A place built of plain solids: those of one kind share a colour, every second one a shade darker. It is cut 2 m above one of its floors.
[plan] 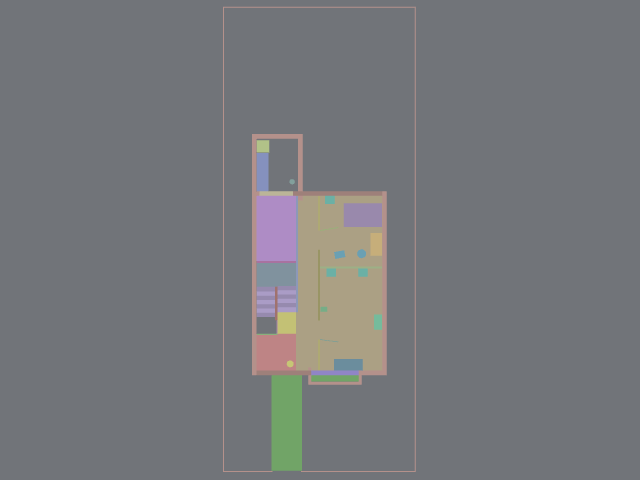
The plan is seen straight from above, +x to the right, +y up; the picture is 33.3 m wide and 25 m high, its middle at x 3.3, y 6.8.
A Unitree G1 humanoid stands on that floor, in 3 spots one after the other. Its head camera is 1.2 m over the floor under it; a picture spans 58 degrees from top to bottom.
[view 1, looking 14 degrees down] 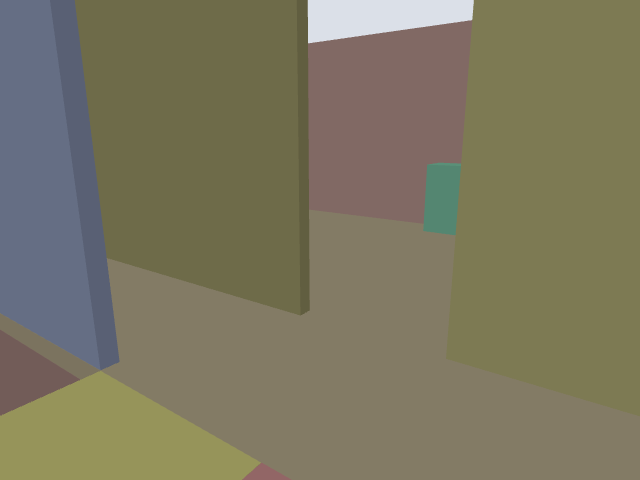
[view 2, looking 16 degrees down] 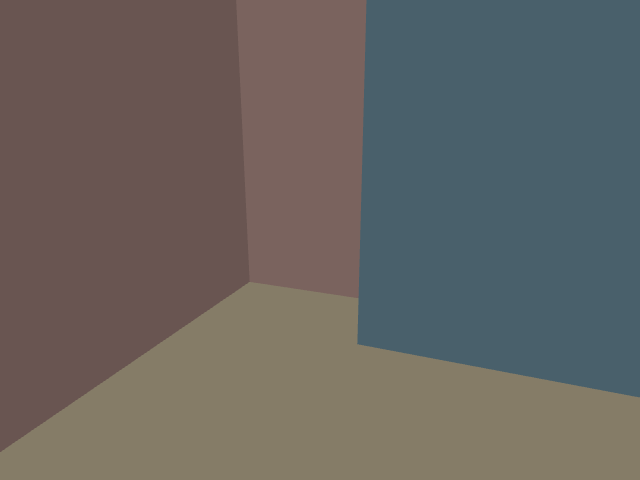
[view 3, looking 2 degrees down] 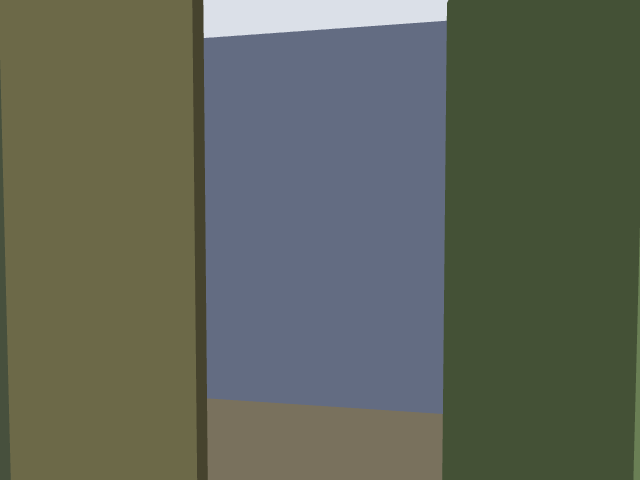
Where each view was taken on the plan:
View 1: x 1.05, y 0.95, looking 35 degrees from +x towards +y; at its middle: upper_floor_rooms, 4.96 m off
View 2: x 4.95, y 2.65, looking -69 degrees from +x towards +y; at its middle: wall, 2.95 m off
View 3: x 4.95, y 7.07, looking -171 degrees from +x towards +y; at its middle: landing_wall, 2.83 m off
